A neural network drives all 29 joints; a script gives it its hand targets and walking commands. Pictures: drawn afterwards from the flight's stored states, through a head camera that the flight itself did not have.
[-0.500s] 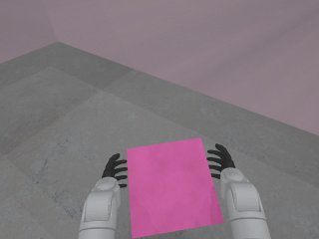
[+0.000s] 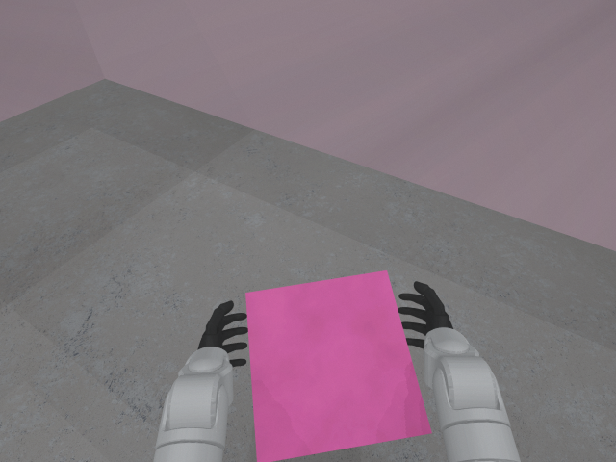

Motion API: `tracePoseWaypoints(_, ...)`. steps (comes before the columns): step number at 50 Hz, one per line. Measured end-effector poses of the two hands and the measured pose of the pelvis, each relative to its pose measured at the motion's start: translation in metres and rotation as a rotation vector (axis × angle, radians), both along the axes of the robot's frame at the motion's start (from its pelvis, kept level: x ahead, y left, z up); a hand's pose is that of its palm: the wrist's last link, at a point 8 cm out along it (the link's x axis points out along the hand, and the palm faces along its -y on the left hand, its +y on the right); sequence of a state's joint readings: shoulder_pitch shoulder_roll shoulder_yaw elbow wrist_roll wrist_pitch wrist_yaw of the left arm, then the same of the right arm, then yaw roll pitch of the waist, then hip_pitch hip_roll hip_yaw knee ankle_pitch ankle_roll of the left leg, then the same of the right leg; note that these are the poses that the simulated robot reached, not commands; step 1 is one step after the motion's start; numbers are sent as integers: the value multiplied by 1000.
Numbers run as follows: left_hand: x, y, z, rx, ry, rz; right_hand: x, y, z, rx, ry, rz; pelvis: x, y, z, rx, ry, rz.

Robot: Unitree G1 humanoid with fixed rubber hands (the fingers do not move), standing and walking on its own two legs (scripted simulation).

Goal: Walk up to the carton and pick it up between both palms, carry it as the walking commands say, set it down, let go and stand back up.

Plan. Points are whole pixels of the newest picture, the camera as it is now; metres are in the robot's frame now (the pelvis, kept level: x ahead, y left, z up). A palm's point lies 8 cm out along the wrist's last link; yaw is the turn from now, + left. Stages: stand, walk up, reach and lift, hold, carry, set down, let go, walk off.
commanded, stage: carry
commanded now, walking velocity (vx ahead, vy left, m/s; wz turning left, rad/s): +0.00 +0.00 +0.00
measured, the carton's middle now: (329, 367) +0.29 -0.01 -0.08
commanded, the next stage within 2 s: hold in 1.74 s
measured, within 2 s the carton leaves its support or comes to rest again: neither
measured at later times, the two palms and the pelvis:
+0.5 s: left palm (232, 354) +0.27 +0.12 +0.01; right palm (455, 332) +0.28 -0.18 +0.03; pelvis +0.00 -0.02 +0.00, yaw +0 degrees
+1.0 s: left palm (249, 354) +0.26 +0.10 +0.01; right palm (471, 329) +0.28 -0.20 +0.03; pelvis +0.01 -0.05 +0.00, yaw +0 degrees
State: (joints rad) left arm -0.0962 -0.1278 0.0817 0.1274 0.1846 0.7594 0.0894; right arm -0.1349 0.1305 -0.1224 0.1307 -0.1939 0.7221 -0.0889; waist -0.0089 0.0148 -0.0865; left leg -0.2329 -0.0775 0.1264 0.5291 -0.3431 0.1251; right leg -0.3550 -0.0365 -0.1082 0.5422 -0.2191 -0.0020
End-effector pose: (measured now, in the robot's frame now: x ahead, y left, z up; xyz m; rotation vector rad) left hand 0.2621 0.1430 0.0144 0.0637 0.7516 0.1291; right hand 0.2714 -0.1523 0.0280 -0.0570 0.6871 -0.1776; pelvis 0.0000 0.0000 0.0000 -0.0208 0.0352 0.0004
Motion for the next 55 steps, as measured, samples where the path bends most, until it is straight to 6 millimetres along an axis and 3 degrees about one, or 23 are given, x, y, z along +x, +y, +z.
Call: tracePoseWaypoints(55,0,-50,0,-7,1,10,7,-50,2,7,-12,12,4,-53,4,19,1,7)
